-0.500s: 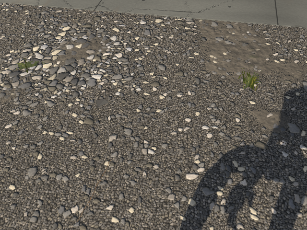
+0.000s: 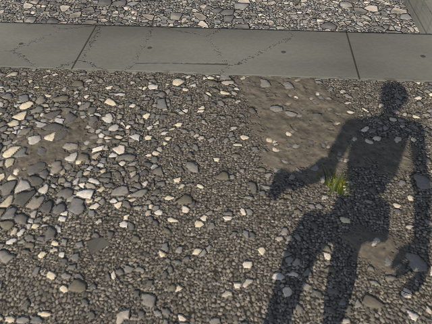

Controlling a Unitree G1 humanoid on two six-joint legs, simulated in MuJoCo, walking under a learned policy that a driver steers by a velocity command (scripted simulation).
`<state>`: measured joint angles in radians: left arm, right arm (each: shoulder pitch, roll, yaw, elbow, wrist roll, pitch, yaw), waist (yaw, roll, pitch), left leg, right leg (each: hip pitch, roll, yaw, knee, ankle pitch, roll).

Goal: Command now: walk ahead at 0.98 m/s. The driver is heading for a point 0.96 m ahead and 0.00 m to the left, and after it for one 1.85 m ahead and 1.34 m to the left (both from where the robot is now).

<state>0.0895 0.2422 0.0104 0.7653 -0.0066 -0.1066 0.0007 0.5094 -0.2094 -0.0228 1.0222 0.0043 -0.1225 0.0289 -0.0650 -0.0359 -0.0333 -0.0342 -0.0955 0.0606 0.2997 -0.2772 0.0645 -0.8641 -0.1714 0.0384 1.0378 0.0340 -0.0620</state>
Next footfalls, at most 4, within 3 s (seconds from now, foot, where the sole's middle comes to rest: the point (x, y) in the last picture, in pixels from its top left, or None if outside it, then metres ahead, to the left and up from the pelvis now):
0.20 right None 0.44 -0.13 -0.78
0.72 left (187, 227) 0.92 0.09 -0.78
1.14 right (219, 163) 1.23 -0.05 -0.78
1.58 left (172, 205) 1.02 0.14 -0.78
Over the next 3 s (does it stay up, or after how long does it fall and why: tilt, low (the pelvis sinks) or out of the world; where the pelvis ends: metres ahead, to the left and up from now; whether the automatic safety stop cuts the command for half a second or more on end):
stays up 1.04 0.07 -0.01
